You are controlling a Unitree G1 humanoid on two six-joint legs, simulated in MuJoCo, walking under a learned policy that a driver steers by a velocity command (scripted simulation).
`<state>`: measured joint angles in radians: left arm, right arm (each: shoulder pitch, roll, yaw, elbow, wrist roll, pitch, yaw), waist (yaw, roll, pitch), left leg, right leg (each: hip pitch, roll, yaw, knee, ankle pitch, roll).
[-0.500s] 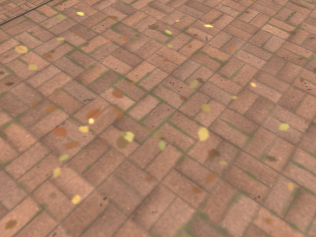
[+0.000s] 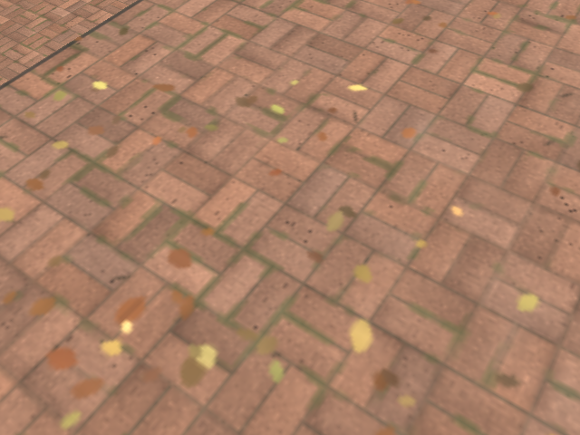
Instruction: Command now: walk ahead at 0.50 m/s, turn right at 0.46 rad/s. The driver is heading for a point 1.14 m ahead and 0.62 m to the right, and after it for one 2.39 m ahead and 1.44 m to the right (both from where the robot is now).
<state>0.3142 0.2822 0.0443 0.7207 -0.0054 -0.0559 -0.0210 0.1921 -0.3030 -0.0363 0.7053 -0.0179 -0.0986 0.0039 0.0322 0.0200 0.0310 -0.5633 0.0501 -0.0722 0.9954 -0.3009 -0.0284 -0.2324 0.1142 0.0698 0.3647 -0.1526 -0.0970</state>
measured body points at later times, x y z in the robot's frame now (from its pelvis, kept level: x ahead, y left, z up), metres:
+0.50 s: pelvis +0.27 +0.04 +0.00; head +0.30 +0.04 +0.45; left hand +0.49 +0.26 -0.10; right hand +0.27 -0.26 -0.11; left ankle +0.29 +0.14 -0.74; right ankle +0.28 -0.12 -0.67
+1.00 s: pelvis +0.50 -0.13 +0.00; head +0.53 -0.16 +0.45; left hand +0.75 +0.05 -0.10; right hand +0.49 -0.45 -0.10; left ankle +0.66 -0.01 -0.67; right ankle +0.48 -0.19 -0.74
